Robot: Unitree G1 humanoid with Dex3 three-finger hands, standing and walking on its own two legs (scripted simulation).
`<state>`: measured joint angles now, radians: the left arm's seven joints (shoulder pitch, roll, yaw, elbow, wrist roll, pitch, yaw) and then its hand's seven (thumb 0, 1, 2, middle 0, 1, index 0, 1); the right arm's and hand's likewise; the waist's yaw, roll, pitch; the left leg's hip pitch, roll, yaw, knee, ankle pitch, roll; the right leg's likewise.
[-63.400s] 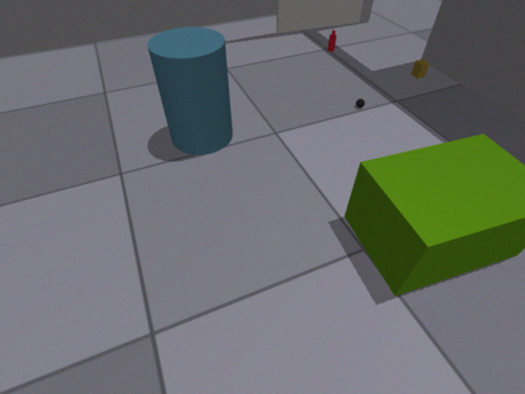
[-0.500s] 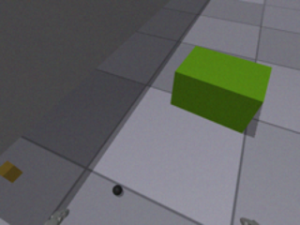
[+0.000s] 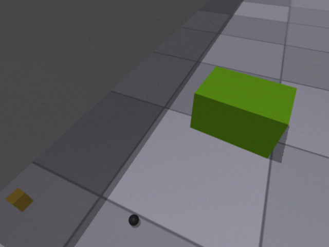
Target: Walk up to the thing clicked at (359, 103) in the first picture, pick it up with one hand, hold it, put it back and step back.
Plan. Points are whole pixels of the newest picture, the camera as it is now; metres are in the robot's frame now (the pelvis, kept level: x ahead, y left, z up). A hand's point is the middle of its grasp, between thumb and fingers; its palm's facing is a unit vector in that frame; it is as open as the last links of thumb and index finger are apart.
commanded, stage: stand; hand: left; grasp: from above
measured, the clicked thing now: (133, 219) +0.46 +0.21 -0.75
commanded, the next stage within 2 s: step back in 1.76 s
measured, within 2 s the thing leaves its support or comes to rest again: neither
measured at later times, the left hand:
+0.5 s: hand out of the picture +0.05 +0.22 -0.16, palm faces +0.02 -0.94 -0.33, open 7.4 cm
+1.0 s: hand out of the picture +0.08 +0.22 -0.15, palm faces +0.01 -0.94 -0.34, open 7.4 cm
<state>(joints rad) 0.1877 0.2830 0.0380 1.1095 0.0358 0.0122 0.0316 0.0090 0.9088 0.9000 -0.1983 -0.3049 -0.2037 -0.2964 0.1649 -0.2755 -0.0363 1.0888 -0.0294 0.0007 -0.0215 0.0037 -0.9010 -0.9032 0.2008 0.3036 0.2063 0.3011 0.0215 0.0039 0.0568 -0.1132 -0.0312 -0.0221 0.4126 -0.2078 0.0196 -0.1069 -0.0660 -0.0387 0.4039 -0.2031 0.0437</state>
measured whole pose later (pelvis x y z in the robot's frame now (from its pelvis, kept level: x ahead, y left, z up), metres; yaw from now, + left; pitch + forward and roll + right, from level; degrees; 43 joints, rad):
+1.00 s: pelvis +0.01 -0.03 +0.01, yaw +0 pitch -4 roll +0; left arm 0.11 0.31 0.03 1.15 0.02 -0.01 0.01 0.01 0.91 0.90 -0.20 -0.30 -0.20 -0.30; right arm 0.12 -0.32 -0.01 1.14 -0.02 -0.01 -0.01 0.00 -0.90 -0.90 0.20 0.30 0.21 0.30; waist 0.00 0.02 0.06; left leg -0.09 0.01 -0.03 0.32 -0.18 -0.02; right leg -0.09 -0.02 -0.05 0.34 -0.18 0.00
